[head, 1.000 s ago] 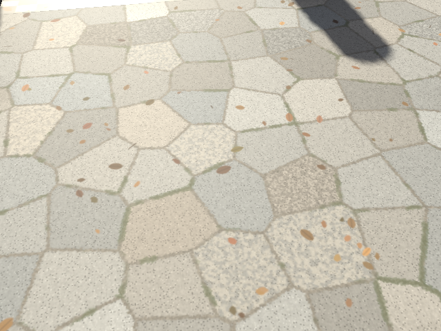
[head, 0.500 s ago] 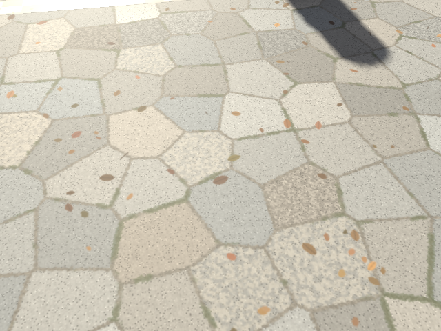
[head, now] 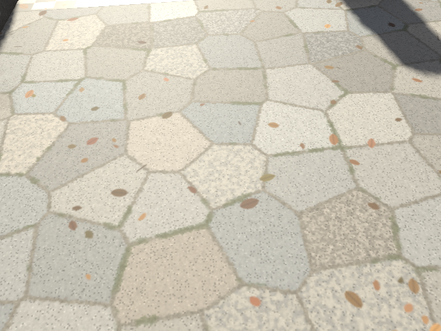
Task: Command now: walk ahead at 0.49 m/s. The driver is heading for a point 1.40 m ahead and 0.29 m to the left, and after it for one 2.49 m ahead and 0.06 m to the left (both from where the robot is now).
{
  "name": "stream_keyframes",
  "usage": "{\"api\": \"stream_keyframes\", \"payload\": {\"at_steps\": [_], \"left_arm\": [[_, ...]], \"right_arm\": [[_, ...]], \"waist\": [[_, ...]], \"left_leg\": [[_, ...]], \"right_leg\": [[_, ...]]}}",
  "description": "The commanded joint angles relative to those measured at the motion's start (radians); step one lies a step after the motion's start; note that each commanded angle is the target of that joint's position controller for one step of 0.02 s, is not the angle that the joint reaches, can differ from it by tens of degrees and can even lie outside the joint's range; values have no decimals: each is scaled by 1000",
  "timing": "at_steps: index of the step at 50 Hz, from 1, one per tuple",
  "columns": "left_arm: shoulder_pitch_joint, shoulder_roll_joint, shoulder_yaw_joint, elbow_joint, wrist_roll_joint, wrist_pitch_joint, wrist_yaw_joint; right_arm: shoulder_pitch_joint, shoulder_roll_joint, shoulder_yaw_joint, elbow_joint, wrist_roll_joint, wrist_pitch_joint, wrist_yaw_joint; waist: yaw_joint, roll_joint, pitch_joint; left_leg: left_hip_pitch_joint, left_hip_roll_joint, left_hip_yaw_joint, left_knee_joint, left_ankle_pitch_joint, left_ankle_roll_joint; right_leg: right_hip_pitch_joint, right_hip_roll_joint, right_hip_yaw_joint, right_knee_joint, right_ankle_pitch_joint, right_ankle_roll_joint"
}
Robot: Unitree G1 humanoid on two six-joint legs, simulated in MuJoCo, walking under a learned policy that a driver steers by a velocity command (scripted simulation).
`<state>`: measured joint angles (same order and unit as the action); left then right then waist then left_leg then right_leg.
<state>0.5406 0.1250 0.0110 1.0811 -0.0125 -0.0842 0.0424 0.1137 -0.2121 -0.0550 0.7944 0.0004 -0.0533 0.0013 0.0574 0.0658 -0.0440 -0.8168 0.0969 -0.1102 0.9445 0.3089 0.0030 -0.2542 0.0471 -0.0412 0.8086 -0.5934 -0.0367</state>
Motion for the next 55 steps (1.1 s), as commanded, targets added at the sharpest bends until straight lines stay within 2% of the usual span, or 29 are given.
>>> {"api": "stream_keyframes", "payload": {"at_steps": [1,4,7,8,9,10,11,12,13,14,15,16,17,18,19,21,23,27,30,32,33,34,35,36,37,39,43,49,55], "left_arm": [[-45,153,24,-72,-27,-13,29],[-3,149,31,-80,-19,11,31],[11,168,47,-98,-16,43,38],[11,179,52,-99,-11,47,30],[-40,205,61,-91,4,47,18],[-37,164,55,-77,13,29,1],[-36,139,56,-64,4,7,-20],[98,79,36,-66,-25,-23,-35],[83,137,37,-98,-28,-48,-43],[-32,155,33,-174,-50,-52,-37],[-176,150,34,-214,-41,-33,-5],[-201,126,33,-236,-66,-26,7],[-209,158,37,-240,-38,-8,10],[-239,149,44,-240,-11,8,2],[-231,122,47,-248,4,11,-1],[-345,120,46,-296,21,-1,-10],[-431,94,34,-328,13,-5,-31],[-583,102,31,-371,0,9,-54],[-665,120,34,-407,-2,-6,-74],[-589,153,50,-393,3,-15,-78],[-450,191,72,-351,6,-16,-75],[-231,262,97,-292,9,-17,-68],[-103,365,119,-269,18,-15,-70],[-71,298,101,-258,8,-9,-70],[-199,255,87,-276,2,-11,-67],[-357,203,68,-305,10,-17,-70],[-346,177,65,-263,19,-37,-70],[-264,219,71,-204,26,-34,-41],[-176,237,69,-158,13,-24,-24]], "right_arm": [[-107,-16,-1,-90,-7,-8,42],[-195,-21,3,-141,21,0,68],[-201,-35,4,-126,30,-21,94],[-164,-48,-2,-107,26,-29,93],[11,-84,-22,-49,35,-26,82],[234,-138,-53,39,17,-30,67],[485,-179,-59,129,-5,-24,59],[490,-194,-48,138,-20,-30,55],[496,-186,-49,132,-2,-16,53],[492,-220,-65,141,11,-12,51],[366,-167,-49,128,13,1,43],[264,-175,-42,113,-11,-19,25],[168,-122,-19,89,-14,-42,27],[107,-66,3,89,-14,-50,28],[101,-83,1,91,-23,-47,20],[151,-107,-3,103,-18,-53,-8],[217,-120,-7,125,7,-49,-25],[331,-138,-21,165,34,-35,-26],[384,-134,-23,194,30,-21,-23],[343,-154,-28,184,23,-16,-22],[309,-151,-25,171,20,-14,-19],[261,-142,-18,139,5,-18,-17],[394,-35,17,133,-1,-37,-4],[389,-87,3,149,17,-60,9],[293,-155,-19,120,38,-67,6],[167,-146,-26,87,22,-56,-15],[220,-79,-31,101,23,-12,-22],[54,-84,-37,34,21,-15,-4],[-132,-59,-11,-55,19,-14,29]], "waist": [[-14,-137,115],[45,-123,165],[75,-106,168],[65,-91,150],[-29,-98,108],[-120,-12,-4],[-216,140,-88],[-142,320,-188],[-172,296,-287],[-176,193,-344],[-129,-38,-215],[-79,57,-172],[-25,-32,-82],[7,-47,39],[22,-24,38],[-14,28,52],[-44,27,28],[-110,-6,80],[-125,-4,108],[-64,14,59],[8,10,-17],[95,-32,-153],[66,-270,-347],[77,-291,-394],[53,-234,-192],[-14,-88,-16],[-81,-132,-1],[-45,-120,56],[25,-115,130]], "left_leg": [[300,-50,47,-278,272,2],[156,-18,4,-395,144,11],[163,28,4,-581,113,28],[241,24,36,-613,60,38],[424,49,38,-658,61,67],[742,6,108,-655,148,81],[1092,79,67,-505,401,137],[1383,165,-25,-156,572,181],[1364,203,-131,-186,471,223],[1354,305,-340,-384,-174,325],[1111,275,-445,-606,-581,302],[968,376,-565,-613,-546,356],[792,344,-522,-601,-467,310],[554,240,-316,-614,-280,254],[473,167,-219,-644,-276,228],[451,114,-108,-669,-60,223],[507,85,-40,-673,0,209],[694,118,-51,-693,-114,190],[823,143,-51,-654,-111,176],[822,126,-20,-567,98,156],[774,85,17,-431,222,134],[591,29,59,-169,90,100],[226,-128,94,258,-511,33],[93,-143,-40,368,-859,45],[1,-88,-19,393,-797,52],[88,-5,25,278,-644,51],[205,35,14,160,-527,43],[83,-11,-23,-90,-235,27],[69,-29,63,-298,-182,37]], "right_leg": [[-265,-167,176,-247,216,-148],[-57,-208,235,-98,180,-155],[111,-217,259,43,300,-131],[126,-212,261,111,392,-127],[74,-213,258,275,451,-112],[-46,-127,195,531,490,-82],[-335,-2,108,994,56,-10],[-719,13,212,1257,-301,3],[-795,-18,242,1278,-242,13],[-891,-45,210,1156,-117,4],[-870,-101,80,1088,50,3],[-855,-124,154,1064,184,0],[-801,-172,181,881,287,-9],[-673,-181,176,679,365,11],[-561,-194,163,525,405,23],[-476,-182,125,249,525,52],[-386,-141,92,6,646,54],[-406,-99,59,-180,659,25],[-424,-76,39,-252,582,-22],[-243,-32,2,-294,522,-59],[-37,-11,-7,-296,544,-86],[291,-117,121,-252,644,-144],[687,-395,574,-322,515,-315],[722,-439,815,-469,360,-336],[567,-407,672,-498,325,-285],[229,-327,443,-561,509,-230],[87,-261,228,-648,650,-185],[152,-247,69,-674,737,-132],[278,-276,-28,-662,756,-99]]}}
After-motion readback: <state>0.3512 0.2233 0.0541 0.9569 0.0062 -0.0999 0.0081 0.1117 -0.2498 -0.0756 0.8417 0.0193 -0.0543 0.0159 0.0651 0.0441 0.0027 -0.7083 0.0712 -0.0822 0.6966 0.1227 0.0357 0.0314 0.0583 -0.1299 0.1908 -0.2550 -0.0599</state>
